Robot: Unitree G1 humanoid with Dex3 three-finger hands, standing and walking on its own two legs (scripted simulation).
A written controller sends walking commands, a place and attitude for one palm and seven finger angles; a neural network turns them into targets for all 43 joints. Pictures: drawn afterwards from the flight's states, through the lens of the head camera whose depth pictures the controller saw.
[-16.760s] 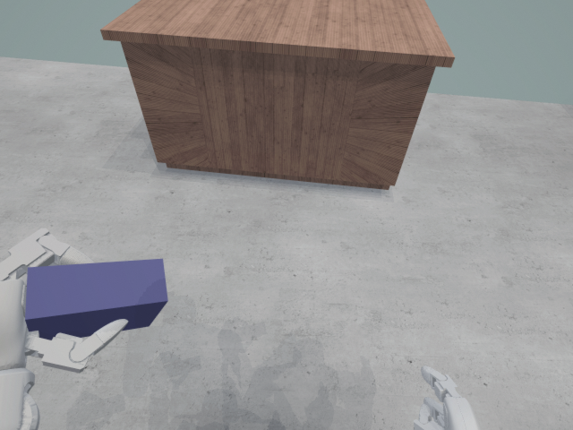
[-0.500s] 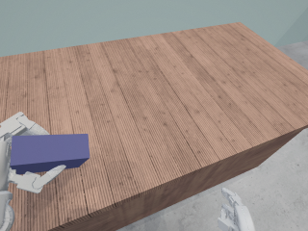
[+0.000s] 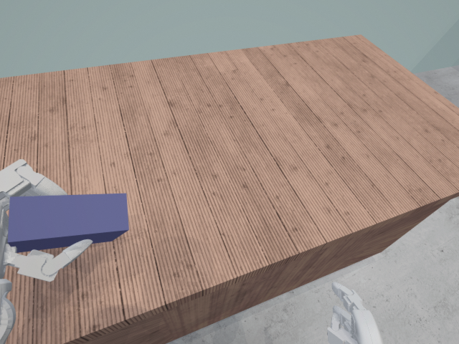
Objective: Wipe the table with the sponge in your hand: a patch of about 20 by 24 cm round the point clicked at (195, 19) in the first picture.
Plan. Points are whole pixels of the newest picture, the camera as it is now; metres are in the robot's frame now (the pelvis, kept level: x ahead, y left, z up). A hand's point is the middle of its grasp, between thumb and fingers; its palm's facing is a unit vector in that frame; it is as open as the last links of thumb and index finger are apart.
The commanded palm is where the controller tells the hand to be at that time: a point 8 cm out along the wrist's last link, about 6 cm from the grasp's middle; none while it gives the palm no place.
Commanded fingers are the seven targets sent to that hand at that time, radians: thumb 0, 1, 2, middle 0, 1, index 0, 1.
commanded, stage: come to a stop and stand still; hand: left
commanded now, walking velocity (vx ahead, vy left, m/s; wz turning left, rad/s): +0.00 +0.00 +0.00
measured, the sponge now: (87, 221) +0.23 +0.23 +0.13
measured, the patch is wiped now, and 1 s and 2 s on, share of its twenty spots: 0.00 0.00 0.00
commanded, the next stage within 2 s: look again from close up in 0.44 s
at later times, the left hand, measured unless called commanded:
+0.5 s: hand (53, 224) +0.22 +0.25 +0.15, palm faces +0.37 -0.85 -0.37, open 9.3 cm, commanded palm +0.16 +0.28 +0.18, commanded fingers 0.00 0.10 1.30 -1.20 -1.60 -1.20 -1.60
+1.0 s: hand (37, 206) +0.23 +0.27 +0.17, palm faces +0.37 -0.76 -0.52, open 9.3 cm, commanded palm +0.15 +0.29 +0.18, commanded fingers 0.00 0.10 1.30 -1.20 -1.60 -1.20 -1.60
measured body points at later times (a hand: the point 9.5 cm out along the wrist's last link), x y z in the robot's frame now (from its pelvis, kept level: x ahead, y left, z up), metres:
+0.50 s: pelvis +0.00 +0.00 +0.00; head +0.03 +0.03 +0.45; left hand +0.19 +0.30 +0.17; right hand +0.18 -0.22 -0.07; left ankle +0.03 +0.07 -0.74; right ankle -0.01 -0.14 -0.74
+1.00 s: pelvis -0.01 +0.00 +0.00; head +0.02 +0.02 +0.45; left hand +0.20 +0.31 +0.20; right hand +0.18 -0.21 -0.07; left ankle +0.03 +0.07 -0.74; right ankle -0.01 -0.14 -0.74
